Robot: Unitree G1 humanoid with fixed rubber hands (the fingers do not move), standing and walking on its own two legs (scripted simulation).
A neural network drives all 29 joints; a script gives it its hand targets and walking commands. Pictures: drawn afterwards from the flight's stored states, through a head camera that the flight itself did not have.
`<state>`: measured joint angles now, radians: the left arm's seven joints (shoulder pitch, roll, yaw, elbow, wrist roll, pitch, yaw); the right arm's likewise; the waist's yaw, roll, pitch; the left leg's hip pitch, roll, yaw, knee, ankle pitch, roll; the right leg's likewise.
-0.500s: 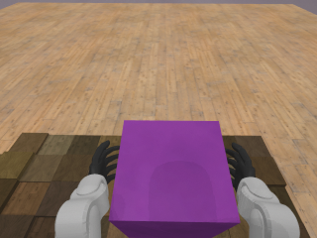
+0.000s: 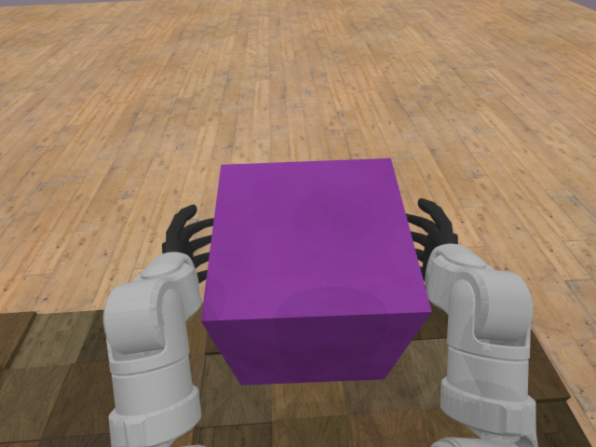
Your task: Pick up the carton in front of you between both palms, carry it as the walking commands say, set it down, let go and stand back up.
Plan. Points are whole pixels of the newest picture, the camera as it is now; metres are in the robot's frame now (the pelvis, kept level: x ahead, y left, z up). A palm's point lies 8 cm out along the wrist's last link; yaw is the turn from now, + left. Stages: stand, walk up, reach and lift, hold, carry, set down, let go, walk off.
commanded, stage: carry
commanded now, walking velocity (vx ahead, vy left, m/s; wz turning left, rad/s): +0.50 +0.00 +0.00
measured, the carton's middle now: (309, 281) +0.33 -0.01 +0.08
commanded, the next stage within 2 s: none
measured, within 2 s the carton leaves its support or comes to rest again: neither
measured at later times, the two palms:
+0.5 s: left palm (234, 149) +0.67 +0.12 +0.08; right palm (384, 144) +0.66 -0.18 +0.09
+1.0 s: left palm (259, 88) +0.96 +0.09 +0.08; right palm (373, 84) +0.96 -0.21 +0.08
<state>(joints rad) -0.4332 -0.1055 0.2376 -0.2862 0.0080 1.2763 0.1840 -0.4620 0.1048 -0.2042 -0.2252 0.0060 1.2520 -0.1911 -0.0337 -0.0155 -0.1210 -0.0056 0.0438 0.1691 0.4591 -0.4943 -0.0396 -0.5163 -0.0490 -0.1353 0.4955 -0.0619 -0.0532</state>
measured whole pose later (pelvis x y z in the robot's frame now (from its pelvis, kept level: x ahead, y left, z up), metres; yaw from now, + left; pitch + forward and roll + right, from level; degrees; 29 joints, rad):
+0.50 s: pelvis +0.34 -0.02 -0.01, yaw -2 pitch +4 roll +1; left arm -0.37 -0.12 0.23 -0.17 0.01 1.02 0.14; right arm -0.38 0.16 -0.22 -0.17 -0.05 1.02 -0.15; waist -0.01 -0.02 -0.01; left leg -0.51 -0.03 0.19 0.50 -0.01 0.13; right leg -0.08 0.01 -0.10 0.70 -0.48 -0.04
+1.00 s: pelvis +0.68 -0.07 -0.01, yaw +0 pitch +4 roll -1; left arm -0.22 -0.14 0.15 -0.23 0.05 1.11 0.13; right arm -0.21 0.14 -0.17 -0.25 -0.03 1.11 -0.16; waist 0.01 0.03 -0.09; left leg -0.22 0.03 0.03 0.97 -0.42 0.01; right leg -0.52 -0.01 -0.19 0.59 -0.10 -0.01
